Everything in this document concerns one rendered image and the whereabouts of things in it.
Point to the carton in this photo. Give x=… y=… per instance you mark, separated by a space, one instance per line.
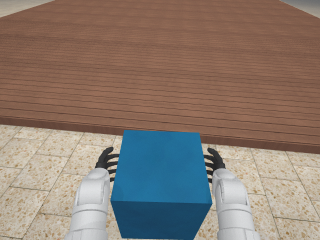
x=161 y=189

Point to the right robot forearm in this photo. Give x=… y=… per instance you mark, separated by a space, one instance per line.
x=233 y=208

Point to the right robot hand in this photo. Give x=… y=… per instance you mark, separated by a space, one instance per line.
x=217 y=162

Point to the left robot hand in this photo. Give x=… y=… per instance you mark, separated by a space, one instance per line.
x=103 y=161

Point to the left robot forearm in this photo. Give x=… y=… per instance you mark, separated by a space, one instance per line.
x=90 y=208

